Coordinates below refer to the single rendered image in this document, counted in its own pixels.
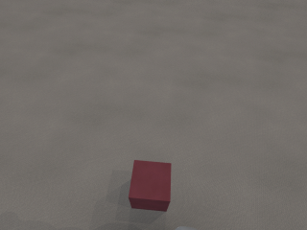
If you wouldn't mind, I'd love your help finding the carton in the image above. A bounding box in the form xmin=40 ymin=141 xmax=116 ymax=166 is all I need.
xmin=129 ymin=160 xmax=172 ymax=212

